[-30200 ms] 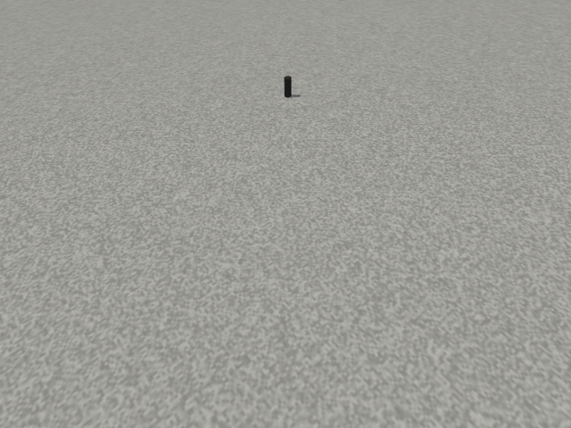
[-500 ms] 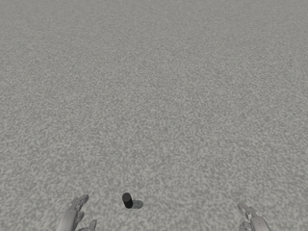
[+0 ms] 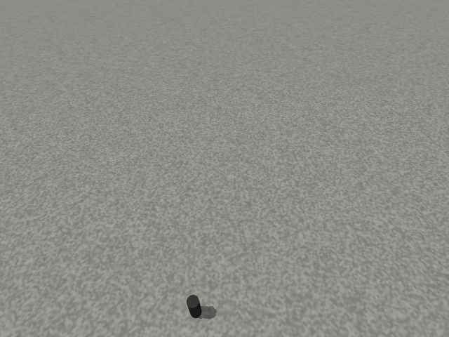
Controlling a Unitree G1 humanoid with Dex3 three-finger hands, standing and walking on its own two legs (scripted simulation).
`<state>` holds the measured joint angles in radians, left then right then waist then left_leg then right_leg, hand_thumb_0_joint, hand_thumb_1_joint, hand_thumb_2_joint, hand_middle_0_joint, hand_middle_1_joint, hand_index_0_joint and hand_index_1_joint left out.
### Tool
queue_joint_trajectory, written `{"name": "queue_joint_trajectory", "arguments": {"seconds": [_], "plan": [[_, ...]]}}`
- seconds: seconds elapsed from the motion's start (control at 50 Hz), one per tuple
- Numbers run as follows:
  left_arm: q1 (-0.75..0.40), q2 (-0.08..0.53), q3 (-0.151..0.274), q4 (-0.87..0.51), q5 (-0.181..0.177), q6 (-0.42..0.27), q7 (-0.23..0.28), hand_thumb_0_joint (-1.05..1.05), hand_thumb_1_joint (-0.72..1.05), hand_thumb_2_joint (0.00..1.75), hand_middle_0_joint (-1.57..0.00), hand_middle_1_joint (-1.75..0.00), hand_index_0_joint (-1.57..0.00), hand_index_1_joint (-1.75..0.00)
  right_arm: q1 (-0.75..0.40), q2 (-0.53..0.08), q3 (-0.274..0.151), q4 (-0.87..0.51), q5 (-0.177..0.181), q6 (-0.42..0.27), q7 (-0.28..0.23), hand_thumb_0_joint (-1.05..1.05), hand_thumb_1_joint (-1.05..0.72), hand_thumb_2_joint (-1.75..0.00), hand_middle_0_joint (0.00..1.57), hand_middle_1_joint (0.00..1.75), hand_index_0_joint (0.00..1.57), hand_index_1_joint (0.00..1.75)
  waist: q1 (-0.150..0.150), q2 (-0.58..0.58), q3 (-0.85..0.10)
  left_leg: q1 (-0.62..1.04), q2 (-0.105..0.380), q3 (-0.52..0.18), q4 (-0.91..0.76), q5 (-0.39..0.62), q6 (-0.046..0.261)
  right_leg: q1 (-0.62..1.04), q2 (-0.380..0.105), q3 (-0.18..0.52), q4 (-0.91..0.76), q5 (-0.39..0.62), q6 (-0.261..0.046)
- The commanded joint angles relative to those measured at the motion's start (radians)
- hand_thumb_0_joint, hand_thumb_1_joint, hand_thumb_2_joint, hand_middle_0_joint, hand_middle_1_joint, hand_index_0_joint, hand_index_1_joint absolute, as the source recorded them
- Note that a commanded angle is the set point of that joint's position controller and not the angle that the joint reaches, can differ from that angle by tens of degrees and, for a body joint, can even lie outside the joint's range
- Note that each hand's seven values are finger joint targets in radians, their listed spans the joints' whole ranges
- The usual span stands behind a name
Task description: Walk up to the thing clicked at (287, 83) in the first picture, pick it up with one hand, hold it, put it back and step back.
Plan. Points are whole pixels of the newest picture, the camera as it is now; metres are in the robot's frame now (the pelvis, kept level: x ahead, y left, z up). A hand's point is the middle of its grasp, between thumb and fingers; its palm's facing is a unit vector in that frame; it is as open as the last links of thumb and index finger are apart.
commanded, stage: stand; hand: left
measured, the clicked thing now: (194, 306) +0.39 +0.17 -0.71
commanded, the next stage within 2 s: step back in 1.56 s
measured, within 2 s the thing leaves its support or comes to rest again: neither
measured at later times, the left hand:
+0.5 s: hand out of the picture +0.05 +0.23 -0.15, palm faces -0.01 -0.94 -0.34, open 7.4 cm
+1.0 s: hand out of the picture +0.08 +0.22 -0.15, palm faces -0.01 -0.94 -0.34, open 7.4 cm
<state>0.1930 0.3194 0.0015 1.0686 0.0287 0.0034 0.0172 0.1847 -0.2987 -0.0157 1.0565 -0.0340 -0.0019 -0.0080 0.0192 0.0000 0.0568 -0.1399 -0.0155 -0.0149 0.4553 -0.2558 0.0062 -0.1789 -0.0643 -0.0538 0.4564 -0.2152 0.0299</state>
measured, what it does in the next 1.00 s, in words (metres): stands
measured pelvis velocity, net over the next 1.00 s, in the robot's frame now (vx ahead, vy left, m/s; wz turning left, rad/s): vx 0.01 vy -0.03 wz -0.01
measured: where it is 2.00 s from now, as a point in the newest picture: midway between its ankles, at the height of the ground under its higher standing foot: outside the picture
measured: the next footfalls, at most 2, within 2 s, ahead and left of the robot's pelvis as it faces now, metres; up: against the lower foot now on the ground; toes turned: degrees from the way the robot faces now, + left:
none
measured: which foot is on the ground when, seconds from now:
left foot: down 0.00-1.00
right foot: down 0.00-1.00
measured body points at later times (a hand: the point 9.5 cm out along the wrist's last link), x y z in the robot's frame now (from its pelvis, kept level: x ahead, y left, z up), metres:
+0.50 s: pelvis +0.00 -0.01 +0.01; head +0.00 -0.02 +0.46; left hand +0.05 +0.28 -0.13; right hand +0.06 -0.31 -0.14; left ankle +0.00 +0.12 -0.74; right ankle +0.02 -0.14 -0.74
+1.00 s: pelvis +0.01 -0.03 +0.01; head +0.02 -0.04 +0.46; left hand +0.09 +0.27 -0.12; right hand +0.08 -0.32 -0.13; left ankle +0.00 +0.12 -0.74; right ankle +0.02 -0.14 -0.74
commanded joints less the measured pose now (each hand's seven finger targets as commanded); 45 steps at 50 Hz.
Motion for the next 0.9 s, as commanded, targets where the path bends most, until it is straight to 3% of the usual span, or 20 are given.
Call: {"name": "queue_joint_trajectory", "arguments": {"seconds": [0.0,0.06,0.1,0.24,0.28,0.36,0.64,0.78,0.88], "plan": [[-0.067,0.184,0.039,-0.027,-0.003,-0.03,0.016,0.0,0.9,0.9,-0.2,-0.3,-0.2,-0.3,-0.05,-0.205,-0.043,-0.033,0.006,-0.02,-0.019,0.0,-0.9,-0.9,0.2,0.3,0.2,0.3,-0.004,0.021,-0.027,-0.069,0.108,-0.105,-0.162,0.102,0.017,0.074,-0.067,0.076,-0.102,0.053,-0.043],[-0.065,0.186,0.038,0.004,-0.001,-0.032,0.015,0.0,0.9,0.9,-0.2,-0.3,-0.2,-0.3,-0.054,-0.199,-0.042,-0.015,0.007,-0.017,-0.017,0.0,-0.9,-0.9,0.2,0.3,0.2,0.3,-0.002,-0.004,-0.016,-0.065,0.102,-0.106,-0.177,0.074,0.014,0.071,-0.064,0.076,-0.129,0.015,-0.039],[-0.075,0.192,0.037,0.013,-0.001,-0.034,0.015,0.0,0.9,0.9,-0.2,-0.3,-0.2,-0.3,-0.057,-0.198,-0.042,-0.006,0.009,-0.021,-0.015,0.0,-0.9,-0.9,0.2,0.3,0.2,0.3,-0.009,-0.009,-0.026,-0.021,0.107,-0.102,-0.172,0.131,0.013,0.055,-0.071,0.082,-0.141,0.047,-0.041],[-0.088,0.19,0.036,0.037,-0.002,-0.032,0.011,0.0,0.9,0.9,-0.2,-0.3,-0.2,-0.3,-0.075,-0.204,-0.041,0.015,0.009,-0.014,-0.012,0.0,-0.9,-0.9,0.2,0.3,0.2,0.3,-0.004,0.017,-0.008,-0.053,0.106,-0.095,-0.194,0.038,0.012,0.06,-0.068,0.085,-0.167,-0.015,-0.037],[-0.094,0.201,0.038,0.039,-0.002,-0.035,0.011,0.0,0.9,0.9,-0.2,-0.3,-0.2,-0.3,-0.071,-0.199,-0.04,0.017,0.011,-0.014,-0.01,0.0,-0.9,-0.9,0.2,0.3,0.2,0.3,-0.007,-0.006,-0.025,-0.036,0.106,-0.09,-0.189,0.084,0.01,0.064,-0.072,0.092,-0.176,-0.007,-0.037],[-0.105,0.204,0.041,0.048,-0.005,-0.035,0.01,0.0,0.9,0.9,-0.2,-0.3,-0.2,-0.3,-0.077,-0.206,-0.037,0.022,0.012,-0.016,-0.01,0.0,-0.9,-0.9,0.2,0.3,0.2,0.3,-0.005,0.013,-0.029,-0.044,0.109,-0.088,-0.192,0.072,0.01,0.081,-0.074,0.094,-0.175,0.004,-0.039],[-0.123,0.203,0.041,0.058,-0.01,-0.036,0.006,0.0,0.9,0.9,-0.2,-0.3,-0.2,-0.3,-0.086,-0.223,-0.028,0.034,0.015,-0.019,-0.015,0.0,-0.9,-0.9,0.2,0.3,0.2,0.3,-0.007,0.009,-0.073,0.006,0.129,-0.077,-0.189,0.199,0.006,0.116,-0.079,0.091,-0.164,0.163,-0.044],[-0.135,0.207,0.044,0.054,-0.011,-0.035,0.004,0.0,0.9,0.9,-0.2,-0.3,-0.2,-0.3,-0.09,-0.224,-0.027,0.033,0.015,-0.02,-0.013,0.0,-0.9,-0.9,0.2,0.3,0.2,0.3,-0.007,-0.004,-0.062,0.013,0.133,-0.073,-0.195,0.183,0.001,0.102,-0.074,0.092,-0.175,0.129,-0.042],[-0.143,0.212,0.046,0.05,-0.014,-0.038,0.003,0.0,0.9,0.9,-0.2,-0.3,-0.2,-0.3,-0.089,-0.229,-0.028,0.032,0.015,-0.02,-0.013,0.0,-0.9,-0.9,0.2,0.3,0.2,0.3,-0.011,0.001,-0.079,0.021,0.134,-0.064,-0.195,0.212,-0.001,0.123,-0.078,0.096,-0.172,0.2,-0.044]]}}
